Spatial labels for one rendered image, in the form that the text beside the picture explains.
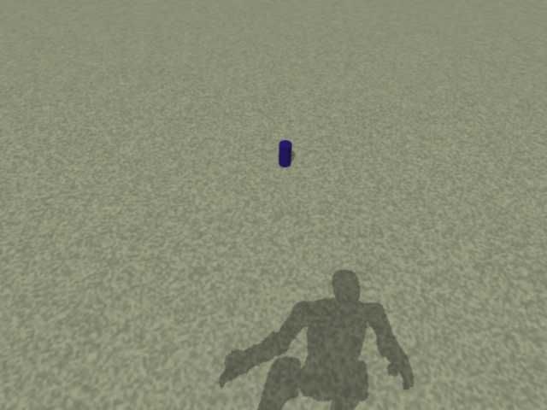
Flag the can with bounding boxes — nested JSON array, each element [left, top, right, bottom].
[[279, 140, 291, 167]]

